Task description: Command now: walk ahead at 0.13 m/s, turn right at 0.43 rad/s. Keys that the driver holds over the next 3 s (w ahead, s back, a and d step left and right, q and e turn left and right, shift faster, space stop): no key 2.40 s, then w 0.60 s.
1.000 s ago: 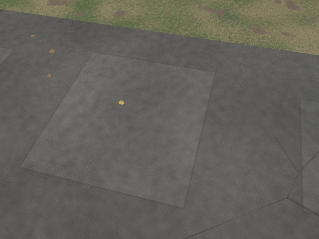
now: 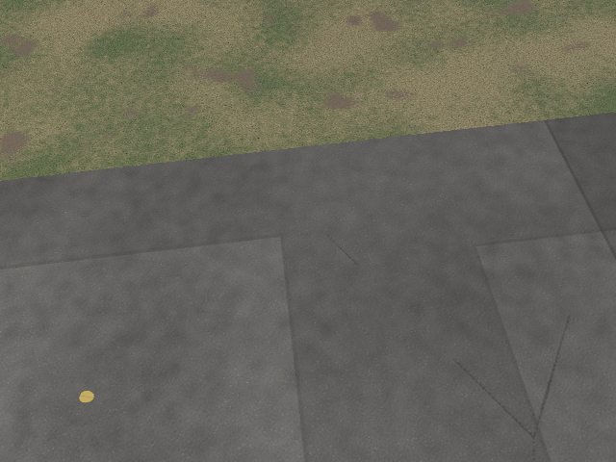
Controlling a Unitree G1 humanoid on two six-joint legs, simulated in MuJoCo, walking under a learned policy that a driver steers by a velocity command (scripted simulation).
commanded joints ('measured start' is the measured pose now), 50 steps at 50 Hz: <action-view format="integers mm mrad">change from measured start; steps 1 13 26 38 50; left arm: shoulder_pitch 54 -8 -1 -17 29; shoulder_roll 137 113 47 54 25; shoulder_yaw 28 -4 -35 -60 -72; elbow -57 -70 61 170 228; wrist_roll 1 -1 2 8 6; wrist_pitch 2 12 74 12 9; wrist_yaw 12 31 31 35 39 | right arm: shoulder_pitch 73 153 82 121 165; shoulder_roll -77 -94 -122 -80 -52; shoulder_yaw -15 -5 17 11 26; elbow -36 -6 52 174 282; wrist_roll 5 14 19 26 26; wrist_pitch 12 -15 5 12 13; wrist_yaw -1 -27 -15 -1 -9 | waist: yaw -14 -63 -15 -50 -41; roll -103 -63 109 -66 -35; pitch -166 -125 -122 -43 -23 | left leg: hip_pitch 55 531 487 526 499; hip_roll -26 -22 90 -7 -8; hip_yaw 47 -17 -141 -53 -48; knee -51 -677 -725 -683 -687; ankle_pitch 71 285 226 127 143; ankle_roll -3 104 211 106 85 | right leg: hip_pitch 112 53 49 -23 0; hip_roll -254 -248 -110 -224 -223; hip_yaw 153 235 -25 103 93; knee -6 176 125 -94 -95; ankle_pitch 792 563 -182 -61 -38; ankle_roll -52 17 149 88 72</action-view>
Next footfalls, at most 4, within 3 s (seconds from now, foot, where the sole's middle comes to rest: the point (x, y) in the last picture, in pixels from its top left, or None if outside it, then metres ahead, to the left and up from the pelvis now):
0.26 left None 0.16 0.13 -0.78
0.58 right None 0.07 -0.08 -0.78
2.72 left None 0.25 0.13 -0.78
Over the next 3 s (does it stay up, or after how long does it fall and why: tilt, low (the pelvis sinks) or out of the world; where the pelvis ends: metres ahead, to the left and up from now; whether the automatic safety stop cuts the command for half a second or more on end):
stays up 0.29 0.07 0.00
